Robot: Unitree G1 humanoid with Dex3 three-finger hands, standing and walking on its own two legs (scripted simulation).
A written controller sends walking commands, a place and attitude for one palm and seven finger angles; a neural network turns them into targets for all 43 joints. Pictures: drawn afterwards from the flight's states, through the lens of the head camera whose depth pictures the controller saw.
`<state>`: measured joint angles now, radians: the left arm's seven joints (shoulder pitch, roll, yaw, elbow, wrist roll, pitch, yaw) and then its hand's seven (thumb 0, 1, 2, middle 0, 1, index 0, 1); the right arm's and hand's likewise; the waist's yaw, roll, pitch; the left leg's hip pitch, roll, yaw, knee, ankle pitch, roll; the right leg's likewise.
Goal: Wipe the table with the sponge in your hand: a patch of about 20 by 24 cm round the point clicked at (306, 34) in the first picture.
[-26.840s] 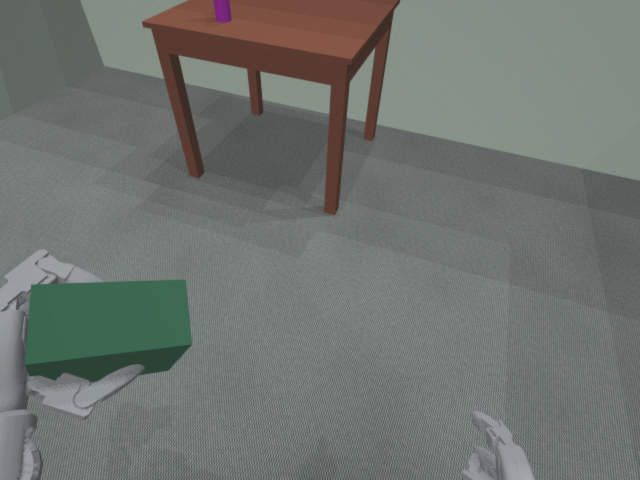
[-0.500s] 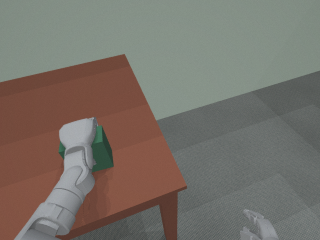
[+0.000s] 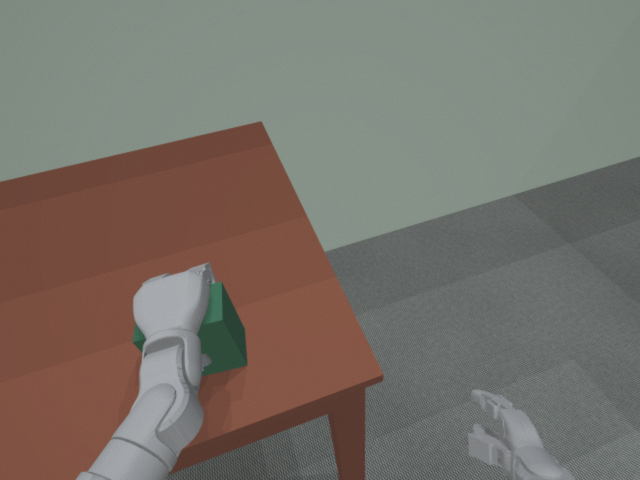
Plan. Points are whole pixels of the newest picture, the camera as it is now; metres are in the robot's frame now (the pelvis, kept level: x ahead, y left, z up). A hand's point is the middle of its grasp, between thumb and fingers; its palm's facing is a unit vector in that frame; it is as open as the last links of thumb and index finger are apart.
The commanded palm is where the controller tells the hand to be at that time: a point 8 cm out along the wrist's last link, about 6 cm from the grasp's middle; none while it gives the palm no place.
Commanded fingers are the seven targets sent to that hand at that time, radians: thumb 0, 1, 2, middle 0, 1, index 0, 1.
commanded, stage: wipe back along the middle lane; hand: left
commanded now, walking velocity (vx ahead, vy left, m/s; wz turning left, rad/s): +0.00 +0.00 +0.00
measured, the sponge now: (200, 341) +0.30 +0.21 +0.00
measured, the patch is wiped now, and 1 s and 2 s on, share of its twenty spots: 0.75 0.80 0.90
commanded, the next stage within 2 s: slide across to the third lane in 0.50 s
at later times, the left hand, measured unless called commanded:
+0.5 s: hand (194, 350) +0.26 +0.19 +0.05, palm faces +0.04 -0.10 -0.99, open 10.2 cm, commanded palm +0.20 +0.18 +0.08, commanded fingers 0.00 0.10 1.30 -1.20 -1.60 -1.20 -1.60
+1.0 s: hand (216, 358) +0.25 +0.16 +0.05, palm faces +0.01 -0.10 -0.99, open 10.2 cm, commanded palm +0.22 +0.13 +0.10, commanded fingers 0.00 0.10 1.30 -1.20 -1.60 -1.20 -1.60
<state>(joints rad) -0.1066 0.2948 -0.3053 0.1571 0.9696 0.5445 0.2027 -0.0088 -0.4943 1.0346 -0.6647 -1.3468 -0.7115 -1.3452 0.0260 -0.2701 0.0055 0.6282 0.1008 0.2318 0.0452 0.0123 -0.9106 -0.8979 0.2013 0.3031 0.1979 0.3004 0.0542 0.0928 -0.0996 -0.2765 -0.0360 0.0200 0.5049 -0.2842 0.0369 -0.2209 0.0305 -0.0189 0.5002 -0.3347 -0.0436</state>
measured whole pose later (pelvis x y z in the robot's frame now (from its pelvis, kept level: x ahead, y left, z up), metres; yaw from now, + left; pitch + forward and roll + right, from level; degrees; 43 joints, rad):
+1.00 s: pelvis -0.02 -0.02 +0.00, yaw +0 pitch +0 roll +1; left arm -0.01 0.26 -0.41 0.03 0.98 0.57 0.16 -0.02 -0.49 1.04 -0.66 -1.35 -0.71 -1.34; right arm -0.01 -0.27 -0.01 0.65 0.09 0.21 0.06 0.01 -0.91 -0.90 0.20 0.30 0.20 0.30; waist 0.08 0.12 -0.07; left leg -0.23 -0.02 0.02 0.49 -0.26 0.02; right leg -0.19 0.04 -0.02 0.52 -0.33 -0.07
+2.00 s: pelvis -0.04 -0.05 +0.00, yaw -1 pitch +3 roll +2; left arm -0.43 0.18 -0.34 0.58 0.93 0.56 0.21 -0.02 -0.52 1.04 -0.69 -1.33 -0.74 -1.32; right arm 0.06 -0.28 0.00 0.72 0.10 0.23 -0.01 0.01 -0.91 -0.90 0.20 0.30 0.20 0.30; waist 0.03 0.08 -0.12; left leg -0.33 0.02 0.01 0.50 -0.23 0.01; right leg -0.30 0.08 -0.03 0.54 -0.29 -0.11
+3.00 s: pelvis -0.03 -0.05 -0.01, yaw -1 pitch +11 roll +1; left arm -0.78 0.34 -0.18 1.03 0.94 0.36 0.22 -0.01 -0.53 1.04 -0.70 -1.33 -0.76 -1.32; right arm 0.17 -0.28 -0.01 0.75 0.09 0.18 -0.02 0.01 -0.91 -0.90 0.20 0.30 0.20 0.30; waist -0.06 0.07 -0.13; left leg -0.49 0.02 -0.03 0.55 -0.25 0.02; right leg -0.44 0.11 -0.03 0.55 -0.29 -0.12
